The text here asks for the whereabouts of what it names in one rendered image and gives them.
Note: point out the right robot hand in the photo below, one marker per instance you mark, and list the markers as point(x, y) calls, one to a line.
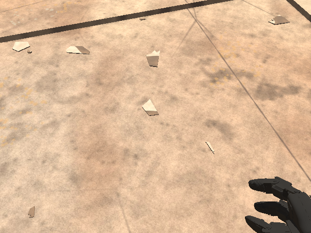
point(296, 212)

